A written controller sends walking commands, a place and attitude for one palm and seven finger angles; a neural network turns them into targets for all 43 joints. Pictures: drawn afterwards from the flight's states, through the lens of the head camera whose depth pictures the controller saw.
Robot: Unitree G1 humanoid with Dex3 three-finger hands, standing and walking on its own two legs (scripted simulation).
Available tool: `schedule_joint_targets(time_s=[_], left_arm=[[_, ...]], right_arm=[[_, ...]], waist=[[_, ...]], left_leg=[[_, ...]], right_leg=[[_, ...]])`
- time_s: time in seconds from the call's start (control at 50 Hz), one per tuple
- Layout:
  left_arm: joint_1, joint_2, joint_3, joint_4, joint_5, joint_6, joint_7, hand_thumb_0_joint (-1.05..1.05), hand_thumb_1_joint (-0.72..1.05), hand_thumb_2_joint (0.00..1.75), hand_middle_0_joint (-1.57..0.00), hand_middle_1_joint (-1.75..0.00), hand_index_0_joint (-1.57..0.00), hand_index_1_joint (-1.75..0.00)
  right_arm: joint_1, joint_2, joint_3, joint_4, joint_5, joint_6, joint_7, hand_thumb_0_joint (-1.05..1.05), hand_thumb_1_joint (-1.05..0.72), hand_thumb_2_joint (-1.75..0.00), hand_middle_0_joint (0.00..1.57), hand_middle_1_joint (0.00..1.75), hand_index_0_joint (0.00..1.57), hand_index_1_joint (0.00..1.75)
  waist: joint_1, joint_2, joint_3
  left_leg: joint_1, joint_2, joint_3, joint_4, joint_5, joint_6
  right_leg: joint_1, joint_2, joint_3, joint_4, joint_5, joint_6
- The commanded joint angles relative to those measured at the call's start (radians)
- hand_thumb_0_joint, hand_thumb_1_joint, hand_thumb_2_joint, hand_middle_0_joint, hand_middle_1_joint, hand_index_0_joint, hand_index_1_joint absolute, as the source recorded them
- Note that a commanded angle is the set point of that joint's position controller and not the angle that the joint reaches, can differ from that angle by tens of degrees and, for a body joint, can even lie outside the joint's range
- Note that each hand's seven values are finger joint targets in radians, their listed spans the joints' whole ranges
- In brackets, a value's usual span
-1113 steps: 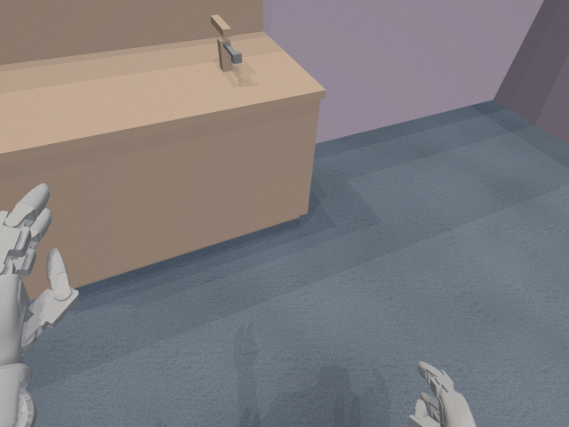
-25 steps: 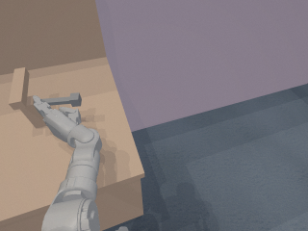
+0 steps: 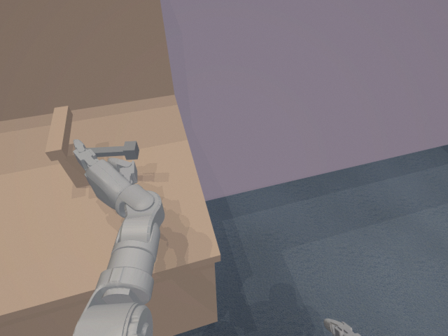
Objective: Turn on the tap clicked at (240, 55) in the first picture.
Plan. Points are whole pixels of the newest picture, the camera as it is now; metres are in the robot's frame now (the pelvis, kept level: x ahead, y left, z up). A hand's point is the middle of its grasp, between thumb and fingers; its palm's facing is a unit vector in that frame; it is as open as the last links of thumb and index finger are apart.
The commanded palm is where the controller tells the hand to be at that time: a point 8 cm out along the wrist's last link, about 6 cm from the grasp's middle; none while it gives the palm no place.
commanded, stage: lift the hand up off the lever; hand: left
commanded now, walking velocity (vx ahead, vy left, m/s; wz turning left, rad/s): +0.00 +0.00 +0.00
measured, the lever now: (131, 150) +0.47 +0.21 +0.06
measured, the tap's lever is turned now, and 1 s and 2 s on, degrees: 79 79 79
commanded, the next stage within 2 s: draw the hand back beside the body in 1.46 s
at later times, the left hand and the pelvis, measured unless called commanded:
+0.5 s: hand (139, 160) +0.40 +0.17 +0.11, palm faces +0.79 -0.61 -0.08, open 7.8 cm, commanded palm +0.35 +0.19 +0.11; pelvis -0.01 -0.01 +0.00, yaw +0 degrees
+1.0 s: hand (126, 158) +0.39 +0.19 +0.12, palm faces +0.80 -0.60 -0.06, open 7.8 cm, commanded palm +0.34 +0.20 +0.13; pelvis +0.00 -0.01 +0.01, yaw +0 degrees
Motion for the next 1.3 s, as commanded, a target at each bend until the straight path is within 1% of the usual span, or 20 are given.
schedule_joint_targets(time_s=[0.0,0.02,0.08,0.12,0.16,0.22,0.36,0.52,0.58,0.64,0.72,0.88,0.98,1.02,1.04,1.08,1.12,1.16,1.22,1.28], left_arm=[[-0.435,0.084,-0.064,-0.222,0.035,-0.042,0.004,0.0,0.9,0.9,-0.15,-0.15,-0.15,-0.15],[-0.43,0.125,-0.022,-0.212,0.038,-0.036,0.01,0.0,0.9,0.9,-0.15,-0.15,-0.15,-0.15],[-0.469,0.119,-0.032,-0.2,0.035,-0.032,0.012,0.0,0.9,0.9,-0.15,-0.15,-0.15,-0.15],[-0.462,0.136,-0.018,-0.208,0.044,-0.029,0.017,0.0,0.9,0.9,-0.15,-0.15,-0.15,-0.15],[-0.488,0.097,-0.055,-0.203,0.043,-0.028,0.015,0.0,0.9,0.9,-0.15,-0.15,-0.15,-0.15],[-0.439,0.144,-0.003,-0.179,0.037,-0.015,0.016,0.0,0.9,0.9,-0.15,-0.15,-0.15,-0.15],[-0.491,0.094,-0.057,-0.198,0.031,0.002,0.017,0.0,0.9,0.9,-0.15,-0.15,-0.15,-0.15],[-0.426,0.156,0.007,-0.232,0.042,0.025,0.031,0.0,0.9,0.9,-0.15,-0.15,-0.15,-0.15],[-0.452,0.135,-0.019,-0.235,0.029,0.039,0.021,0.0,0.9,0.9,-0.15,-0.15,-0.15,-0.15],[-0.449,0.128,-0.034,-0.267,0.023,0.045,0.013,0.0,0.9,0.9,-0.15,-0.15,-0.15,-0.15],[-0.391,0.146,-0.02,-0.287,0.018,0.054,0.004,0.0,0.9,0.9,-0.15,-0.15,-0.15,-0.15],[-0.369,0.099,-0.072,-0.362,-0.011,0.084,-0.016,0.0,0.9,0.9,-0.15,-0.15,-0.15,-0.15],[-0.377,0.096,-0.089,-0.42,0.003,0.095,-0.015,0.0,0.9,0.9,-0.15,-0.15,-0.15,-0.15],[-0.334,0.117,-0.066,-0.415,0.0,0.111,-0.014,0.0,0.9,0.9,-0.15,-0.15,-0.15,-0.15],[-0.326,0.08,-0.097,-0.416,-0.006,0.119,-0.019,0.0,0.9,0.9,-0.15,-0.15,-0.15,-0.15],[-0.373,0.071,-0.11,-0.41,-0.008,0.128,-0.018,0.0,0.9,0.9,-0.15,-0.15,-0.15,-0.15],[-0.333,0.101,-0.077,-0.4,-0.01,0.142,-0.015,0.0,0.9,0.9,-0.15,-0.15,-0.15,-0.15],[-0.37,0.067,-0.108,-0.415,-0.012,0.148,-0.013,0.0,0.9,0.9,-0.15,-0.15,-0.15,-0.15],[-0.352,0.108,-0.071,-0.403,-0.007,0.159,-0.01,0.0,0.9,0.9,-0.15,-0.15,-0.15,-0.15],[-0.373,0.067,-0.106,-0.402,-0.006,0.164,-0.01,0.0,0.9,0.9,-0.15,-0.15,-0.15,-0.15]], right_arm=[[-0.06,-0.123,-0.041,-0.104,0.003,-0.047,-0.015,0.0,-0.9,-0.9,0.2,0.3,0.2,0.3],[-0.054,-0.13,-0.044,-0.092,0.002,-0.044,-0.019,0.0,-0.9,-0.9,0.2,0.3,0.2,0.3],[-0.07,-0.123,-0.04,-0.094,0.006,-0.045,-0.025,0.0,-0.9,-0.9,0.2,0.3,0.2,0.3],[-0.065,-0.127,-0.045,-0.086,0.002,-0.046,-0.026,0.0,-0.9,-0.9,0.2,0.3,0.2,0.3],[-0.07,-0.121,-0.039,-0.091,0.005,-0.049,-0.022,0.0,-0.9,-0.9,0.2,0.3,0.2,0.3],[-0.065,-0.13,-0.045,-0.089,0.005,-0.046,-0.027,0.0,-0.9,-0.9,0.2,0.3,0.2,0.3],[-0.08,-0.127,-0.041,-0.096,0.011,-0.049,-0.024,0.0,-0.9,-0.9,0.2,0.3,0.2,0.3],[-0.078,-0.127,-0.047,-0.094,0.004,-0.049,-0.029,0.0,-0.9,-0.9,0.2,0.3,0.2,0.3],[-0.09,-0.126,-0.04,-0.103,0.012,-0.047,-0.032,0.0,-0.9,-0.9,0.2,0.3,0.2,0.3],[-0.094,-0.126,-0.039,-0.104,0.015,-0.047,-0.035,0.0,-0.9,-0.9,0.2,0.3,0.2,0.3],[-0.092,-0.131,-0.045,-0.103,0.015,-0.048,-0.038,0.0,-0.9,-0.9,0.2,0.3,0.2,0.3],[-0.126,-0.126,-0.037,-0.119,0.027,-0.047,-0.046,0.0,-0.9,-0.9,0.2,0.3,0.2,0.3],[-0.14,-0.12,-0.038,-0.117,0.028,-0.049,-0.046,0.0,-0.9,-0.9,0.2,0.3,0.2,0.3],[-0.143,-0.125,-0.041,-0.114,0.027,-0.045,-0.049,0.0,-0.9,-0.9,0.2,0.3,0.2,0.3],[-0.154,-0.119,-0.034,-0.122,0.031,-0.043,-0.048,0.0,-0.9,-0.9,0.2,0.3,0.2,0.3],[-0.168,-0.118,-0.032,-0.117,0.034,-0.045,-0.05,0.0,-0.9,-0.9,0.2,0.3,0.2,0.3],[-0.17,-0.124,-0.035,-0.114,0.031,-0.043,-0.052,0.0,-0.9,-0.9,0.2,0.3,0.2,0.3],[-0.179,-0.114,-0.028,-0.117,0.034,-0.047,-0.05,0.0,-0.9,-0.9,0.2,0.3,0.2,0.3],[-0.182,-0.119,-0.031,-0.109,0.032,-0.042,-0.053,0.0,-0.9,-0.9,0.2,0.3,0.2,0.3],[-0.184,-0.113,-0.025,-0.114,0.033,-0.047,-0.049,0.0,-0.9,-0.9,0.2,0.3,0.2,0.3]], waist=[[-0.018,-0.048,-0.265],[-0.011,-0.04,-0.263],[-0.018,-0.064,-0.258],[-0.01,-0.027,-0.273],[-0.019,-0.029,-0.264],[-0.002,-0.039,-0.27],[-0.018,-0.057,-0.235],[0.013,-0.04,-0.28],[-0.001,-0.088,-0.245],[0.0,-0.053,-0.249],[0.013,-0.059,-0.255],[0.015,-0.085,-0.226],[0.025,-0.04,-0.25],[0.032,-0.041,-0.25],[0.032,-0.053,-0.233],[0.022,-0.069,-0.21],[0.037,-0.068,-0.214],[0.035,-0.071,-0.216],[0.046,-0.058,-0.217],[0.037,-0.087,-0.212]], left_leg=[[0.273,-0.008,0.039,-0.061,0.303,0.038],[0.27,-0.008,0.036,-0.068,0.293,0.035],[0.253,-0.013,0.044,-0.073,0.26,0.04],[0.266,-0.011,0.041,-0.076,0.265,0.036],[0.272,-0.012,0.042,-0.077,0.265,0.038],[0.255,-0.013,0.043,-0.085,0.259,0.036],[0.275,-0.01,0.044,-0.099,0.253,0.041],[0.286,-0.011,0.057,-0.103,0.299,0.037],[0.274,-0.013,0.061,-0.111,0.281,0.043],[0.3,-0.012,0.062,-0.121,0.295,0.043],[0.313,-0.011,0.061,-0.125,0.318,0.04],[0.346,-0.014,0.066,-0.144,0.341,0.043],[0.389,-0.008,0.06,-0.15,0.386,0.035],[0.393,-0.007,0.06,-0.156,0.398,0.032],[0.389,-0.009,0.062,-0.162,0.393,0.033],[0.39,-0.007,0.06,-0.167,0.37,0.034],[0.39,-0.009,0.058,-0.177,0.367,0.031],[0.398,-0.01,0.059,-0.181,0.373,0.032],[0.395,-0.01,0.06,-0.188,0.369,0.028],[0.398,-0.009,0.062,-0.187,0.376,0.032]], right_leg=[[0.012,-0.012,0.005,-0.135,0.423,0.001],[0.016,-0.01,0.006,-0.14,0.408,-0.001],[0.023,-0.017,0.013,-0.151,0.394,0.004],[0.021,-0.012,0.013,-0.149,0.381,0.0],[0.01,-0.014,0.01,-0.148,0.381,0.0],[0.037,-0.013,0.015,-0.154,0.384,0.0],[0.026,-0.014,0.01,-0.172,0.369,0.002],[0.082,-0.015,0.015,-0.17,0.437,0.001],[0.085,-0.024,0.019,-0.186,0.442,0.009],[0.094,-0.023,0.022,-0.192,0.45,0.007],[0.119,-0.02,0.021,-0.196,0.48,0.007],[0.148,-0.029,0.018,-0.216,0.524,0.012],[0.153,-0.025,0.012,-0.209,0.52,0.0],[0.169,-0.024,0.012,-0.214,0.529,-0.001],[0.168,-0.027,0.009,-0.216,0.527,0.0],[0.153,-0.028,0.01,-0.228,0.5,0.002],[0.167,-0.023,0.01,-0.236,0.486,-0.001],[0.168,-0.025,0.008,-0.234,0.49,0.0],[0.178,-0.024,0.012,-0.241,0.48,-0.002],[0.177,-0.027,0.009,-0.24,0.496,0.001]])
